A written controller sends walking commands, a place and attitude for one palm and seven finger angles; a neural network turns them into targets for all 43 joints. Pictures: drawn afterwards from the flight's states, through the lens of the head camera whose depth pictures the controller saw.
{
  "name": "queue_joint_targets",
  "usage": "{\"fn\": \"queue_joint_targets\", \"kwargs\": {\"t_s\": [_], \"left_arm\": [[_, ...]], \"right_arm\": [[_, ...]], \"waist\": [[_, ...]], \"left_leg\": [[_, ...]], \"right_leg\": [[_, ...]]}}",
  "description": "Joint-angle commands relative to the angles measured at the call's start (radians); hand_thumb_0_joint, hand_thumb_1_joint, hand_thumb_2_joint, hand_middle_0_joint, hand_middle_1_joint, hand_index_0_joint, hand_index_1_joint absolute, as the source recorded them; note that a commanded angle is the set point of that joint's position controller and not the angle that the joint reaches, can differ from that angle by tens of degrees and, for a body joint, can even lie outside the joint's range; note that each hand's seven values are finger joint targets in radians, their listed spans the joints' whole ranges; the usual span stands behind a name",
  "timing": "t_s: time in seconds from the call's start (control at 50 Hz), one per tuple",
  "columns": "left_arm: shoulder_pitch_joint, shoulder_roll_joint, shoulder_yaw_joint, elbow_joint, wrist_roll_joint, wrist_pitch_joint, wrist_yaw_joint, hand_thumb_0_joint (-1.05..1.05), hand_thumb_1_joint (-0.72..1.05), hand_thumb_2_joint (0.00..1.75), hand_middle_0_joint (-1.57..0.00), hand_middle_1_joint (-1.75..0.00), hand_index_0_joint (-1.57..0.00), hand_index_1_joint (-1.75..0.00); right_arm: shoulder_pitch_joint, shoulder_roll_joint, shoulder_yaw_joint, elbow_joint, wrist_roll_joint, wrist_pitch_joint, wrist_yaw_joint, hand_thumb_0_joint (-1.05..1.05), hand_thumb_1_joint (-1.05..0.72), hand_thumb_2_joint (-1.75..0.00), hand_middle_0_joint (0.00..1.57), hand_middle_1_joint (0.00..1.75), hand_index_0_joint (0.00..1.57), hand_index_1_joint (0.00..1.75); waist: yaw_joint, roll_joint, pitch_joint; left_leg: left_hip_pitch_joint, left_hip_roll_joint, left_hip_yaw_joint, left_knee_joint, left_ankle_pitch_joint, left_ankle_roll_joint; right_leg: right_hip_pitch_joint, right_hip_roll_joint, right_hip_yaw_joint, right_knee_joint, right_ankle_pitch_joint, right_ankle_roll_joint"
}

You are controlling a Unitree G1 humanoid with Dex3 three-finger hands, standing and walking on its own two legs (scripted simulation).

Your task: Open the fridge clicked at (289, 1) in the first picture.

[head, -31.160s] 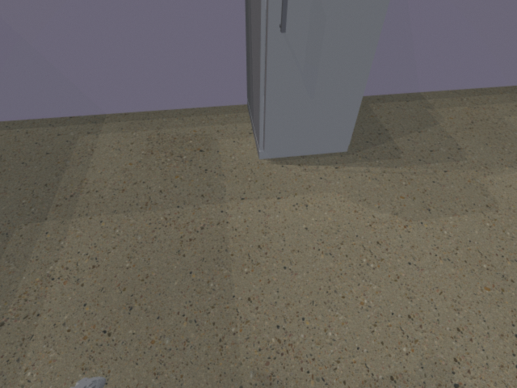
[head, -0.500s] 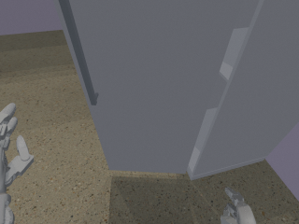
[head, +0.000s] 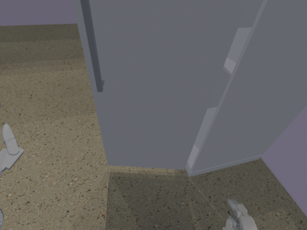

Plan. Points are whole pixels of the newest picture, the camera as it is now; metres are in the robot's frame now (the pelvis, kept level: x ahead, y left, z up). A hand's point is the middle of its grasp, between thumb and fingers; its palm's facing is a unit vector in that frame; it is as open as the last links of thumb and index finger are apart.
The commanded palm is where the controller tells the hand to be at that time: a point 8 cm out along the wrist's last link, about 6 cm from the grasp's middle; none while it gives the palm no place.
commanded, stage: step back with the hand held close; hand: left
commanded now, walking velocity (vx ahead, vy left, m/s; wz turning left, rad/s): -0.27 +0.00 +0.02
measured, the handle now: (93, 40) +0.61 +0.25 +0.21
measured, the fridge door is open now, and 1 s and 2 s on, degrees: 72 72 72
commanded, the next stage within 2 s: stop stepping back and stand still in 0.68 s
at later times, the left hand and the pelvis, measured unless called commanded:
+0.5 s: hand out of the picture +0.12 +0.25 +0.19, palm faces +0.58 -0.70 -0.41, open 7.5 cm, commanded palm +0.06 +0.29 +0.20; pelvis -0.06 -0.02 -0.01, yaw +4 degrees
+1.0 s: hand out of the picture -0.03 +0.27 +0.21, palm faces +0.64 -0.69 -0.33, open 7.5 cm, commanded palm -0.10 +0.28 +0.20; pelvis -0.21 -0.03 -0.02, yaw +5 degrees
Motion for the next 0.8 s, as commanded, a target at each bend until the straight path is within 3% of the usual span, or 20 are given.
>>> {"fn": "queue_joint_targets", "kwargs": {"t_s": [0.0, 0.1, 0.14, 0.2, 0.24, 0.32, 0.42, 0.5, 0.52, 0.54, 0.58, 0.64, 0.68, 0.7, 0.72, 0.74, 0.76, 0.78], "left_arm": [[-0.09, 0.202, 0.124, -0.221, -0.002, -0.083, 0.024, 0.0, 0.9, 0.9, -0.2, -0.3, -0.2, -0.3], [-0.083, 0.206, 0.12, -0.18, -0.009, -0.087, 0.022, 0.0, 0.9, 0.9, -0.2, -0.3, -0.2, -0.3], [-0.086, 0.211, 0.119, -0.184, -0.012, -0.085, 0.021, 0.0, 0.9, 0.9, -0.2, -0.3, -0.2, -0.3], [-0.071, 0.21, 0.125, -0.199, -0.01, -0.087, 0.023, 0.0, 0.9, 0.9, -0.2, -0.3, -0.2, -0.3], [-0.04, 0.216, 0.144, -0.208, -0.006, -0.093, 0.025, 0.0, 0.9, 0.9, -0.2, -0.3, -0.2, -0.3], [-0.044, 0.224, 0.171, -0.239, 0.004, -0.098, 0.021, 0.0, 0.9, 0.9, -0.2, -0.3, -0.2, -0.3], [-0.112, 0.211, 0.166, -0.262, -0.003, -0.094, 0.012, 0.0, 0.9, 0.9, -0.2, -0.3, -0.2, -0.3], [-0.139, 0.199, 0.138, -0.237, -0.014, -0.075, 0.009, 0.0, 0.9, 0.9, -0.2, -0.3, -0.2, -0.3], [-0.15, 0.2, 0.131, -0.237, -0.017, -0.071, 0.008, 0.0, 0.9, 0.9, -0.2, -0.3, -0.2, -0.3], [-0.143, 0.195, 0.125, -0.244, -0.019, -0.07, 0.006, 0.0, 0.9, 0.9, -0.2, -0.3, -0.2, -0.3], [-0.118, 0.197, 0.136, -0.25, -0.022, -0.068, 0.005, 0.0, 0.9, 0.9, -0.2, -0.3, -0.2, -0.3], [-0.077, 0.226, 0.192, -0.317, -0.035, -0.066, 0.004, 0.0, 0.9, 0.9, -0.2, -0.3, -0.2, -0.3], [-0.061, 0.239, 0.22, -0.328, -0.046, -0.057, -0.005, 0.0, 0.9, 0.9, -0.2, -0.3, -0.2, -0.3], [-0.027, 0.237, 0.231, -0.292, -0.046, -0.051, -0.01, 0.0, 0.9, 0.9, -0.2, -0.3, -0.2, -0.3], [0.003, 0.256, 0.245, -0.255, -0.046, -0.04, -0.014, 0.0, 0.9, 0.9, -0.2, -0.3, -0.2, -0.3], [0.012, 0.269, 0.231, -0.243, -0.044, -0.025, -0.012, 0.0, 0.9, 0.9, -0.2, -0.3, -0.2, -0.3], [-0.059, 0.319, 0.235, -0.272, -0.042, -0.002, -0.006, 0.0, 0.9, 0.9, -0.2, -0.3, -0.2, -0.3], [-0.181, 0.368, 0.235, -0.296, -0.039, 0.017, -0.003, 0.0, 0.9, 0.9, -0.2, -0.3, -0.2, -0.3]], "right_arm": [[-0.088, -0.155, -0.062, -0.152, 0.0, -0.076, -0.01, 0.0, -0.9, -0.9, 0.2, 0.3, 0.2, 0.3], [-0.085, -0.152, -0.061, -0.133, -0.004, -0.08, -0.005, 0.0, -0.9, -0.9, 0.2, 0.3, 0.2, 0.3], [-0.093, -0.149, -0.058, -0.127, -0.004, -0.076, -0.004, 0.0, -0.9, -0.9, 0.2, 0.3, 0.2, 0.3], [-0.1, -0.158, -0.062, -0.133, -0.002, -0.075, -0.004, 0.0, -0.9, -0.9, 0.2, 0.3, 0.2, 0.3], [-0.102, -0.159, -0.067, -0.141, 0.001, -0.077, -0.006, 0.0, -0.9, -0.9, 0.2, 0.3, 0.2, 0.3], [-0.101, -0.162, -0.08, -0.149, 0.006, -0.088, -0.002, 0.0, -0.9, -0.9, 0.2, 0.3, 0.2, 0.3], [-0.091, -0.152, -0.083, -0.123, -0.002, -0.099, 0.001, 0.0, -0.9, -0.9, 0.2, 0.3, 0.2, 0.3], [-0.094, -0.141, -0.077, -0.095, -0.005, -0.088, 0.01, 0.0, -0.9, -0.9, 0.2, 0.3, 0.2, 0.3], [-0.1, -0.143, -0.078, -0.093, -0.006, -0.081, 0.009, 0.0, -0.9, -0.9, 0.2, 0.3, 0.2, 0.3], [-0.097, -0.139, -0.075, -0.088, -0.008, -0.075, 0.011, 0.0, -0.9, -0.9, 0.2, 0.3, 0.2, 0.3], [-0.106, -0.141, -0.077, -0.092, -0.009, -0.062, 0.012, 0.0, -0.9, -0.9, 0.2, 0.3, 0.2, 0.3], [-0.139, -0.126, -0.091, -0.106, -0.006, -0.067, 0.005, 0.0, -0.9, -0.9, 0.2, 0.3, 0.2, 0.3], [-0.155, -0.126, -0.107, -0.113, -0.004, -0.078, 0.007, 0.0, -0.9, -0.9, 0.2, 0.3, 0.2, 0.3], [-0.156, -0.132, -0.116, -0.118, 0.002, -0.083, 0.009, 0.0, -0.9, -0.9, 0.2, 0.3, 0.2, 0.3], [-0.168, -0.128, -0.118, -0.129, 0.006, -0.085, 0.01, 0.0, -0.9, -0.9, 0.2, 0.3, 0.2, 0.3], [-0.16, -0.107, -0.111, -0.12, 0.002, -0.078, 0.019, 0.0, -0.9, -0.9, 0.2, 0.3, 0.2, 0.3], [-0.156, -0.095, -0.113, -0.077, -0.016, -0.056, 0.037, 0.0, -0.9, -0.9, 0.2, 0.3, 0.2, 0.3], [-0.099, -0.099, -0.098, -0.019, -0.059, -0.016, 0.046, 0.0, -0.9, -0.9, 0.2, 0.3, 0.2, 0.3]], "waist": [[-0.01, 0.118, -0.038], [-0.014, 0.022, -0.02], [-0.014, 0.015, -0.023], [-0.011, 0.062, -0.044], [-0.005, 0.106, -0.079], [-0.005, 0.117, -0.079], [-0.012, 0.043, -0.06], [-0.021, -0.031, -0.063], [-0.025, -0.021, -0.054], [-0.029, -0.017, -0.06], [-0.029, 0.055, -0.078], [-0.013, 0.177, -0.161], [0.0, 0.206, -0.171], [0.01, 0.2, -0.154], [0.02, 0.102, -0.122], [0.024, -0.103, -0.089], [0.023, -0.305, -0.091], [-0.053, -0.315, -0.087]], "left_leg": [[-0.452, 0.083, -0.068, -0.345, -0.316, 0.053], [-0.382, 0.038, -0.039, -0.265, -0.324, 0.032], [-0.346, 0.034, -0.043, -0.265, -0.305, 0.028], [-0.406, 0.058, -0.067, -0.321, -0.329, 0.045], [-0.461, 0.081, -0.087, -0.354, -0.327, 0.058], [-0.559, 0.091, -0.08, -0.336, -0.429, 0.072], [-0.494, 0.071, -0.043, -0.256, -0.431, 0.054], [-0.365, 0.035, -0.018, -0.173, -0.407, 0.036], [-0.33, 0.032, -0.022, -0.168, -0.4, 0.032], [-0.307, 0.041, -0.034, -0.179, -0.407, 0.037], [-0.331, 0.077, -0.06, -0.222, -0.436, 0.054], [-0.325, 0.189, -0.111, -0.286, -0.293, 0.084], [-0.409, 0.239, -0.056, -0.281, -0.305, 0.084], [-0.457, 0.223, -0.006, -0.235, -0.366, 0.066], [-0.447, 0.157, 0.06, -0.098, -0.407, 0.028], [-0.326, 0.026, 0.118, 0.188, -0.38, -0.033], [-0.102, -0.075, 0.093, 0.62, -0.283, -0.081], [0.031, -0.06, 0.029, 0.782, -0.16, -0.091]], "right_leg": [[0.39, 0.02, 0.034, 0.022, 0.017, -0.053], [0.273, -0.025, 0.112, -0.134, -0.147, -0.074], [0.23, -0.033, 0.113, -0.164, -0.187, -0.079], [0.294, -0.004, 0.078, -0.095, -0.146, -0.062], [0.378, 0.016, 0.057, -0.017, -0.055, -0.054], [0.422, 0.035, 0.097, 0.053, -0.02, -0.055], [0.286, 0.01, 0.172, 0.005, -0.079, -0.072], [0.12, -0.033, 0.225, -0.124, -0.261, -0.087], [0.071, -0.037, 0.232, -0.158, -0.304, -0.091], [0.05, -0.032, 0.215, -0.155, -0.329, -0.086], [0.058, 0.005, 0.164, -0.065, -0.366, -0.073], [0.121, 0.073, 0.058, 0.223, -0.204, -0.059], [0.193, 0.092, 0.041, 0.318, -0.239, -0.052], [0.202, 0.082, 0.06, 0.294, -0.256, -0.064], [0.12, 0.032, 0.161, 0.146, -0.352, -0.097], [-0.12, -0.083, 0.393, -0.161, -0.601, -0.164], [-0.413, -0.269, 0.72, -0.577, -0.852, -0.235], [-0.509, -0.26, 0.645, -0.656, -0.892, -0.214]]}}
